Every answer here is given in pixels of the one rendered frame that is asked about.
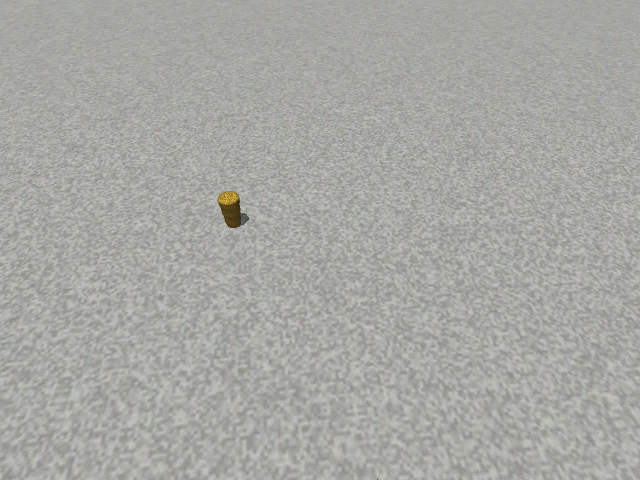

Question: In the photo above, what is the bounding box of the cup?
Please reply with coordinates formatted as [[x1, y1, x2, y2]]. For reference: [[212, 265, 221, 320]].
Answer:
[[218, 191, 241, 228]]

